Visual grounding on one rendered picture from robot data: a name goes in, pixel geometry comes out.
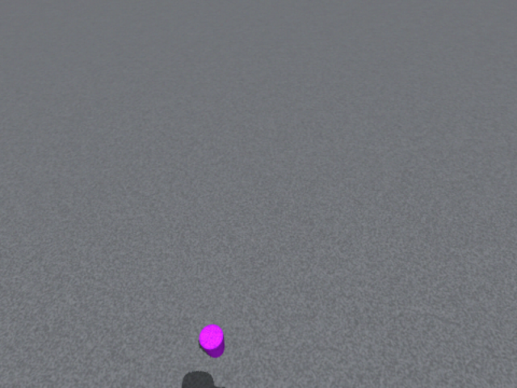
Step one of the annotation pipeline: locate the cup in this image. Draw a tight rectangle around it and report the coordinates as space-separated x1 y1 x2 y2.
199 324 225 358

